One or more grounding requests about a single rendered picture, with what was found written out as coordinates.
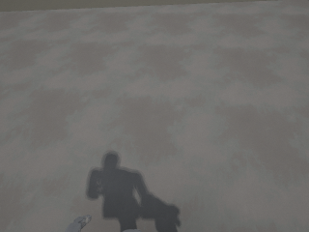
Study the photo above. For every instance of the robot left hand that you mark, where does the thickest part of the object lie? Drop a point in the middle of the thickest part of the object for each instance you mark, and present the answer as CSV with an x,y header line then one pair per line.
x,y
78,224

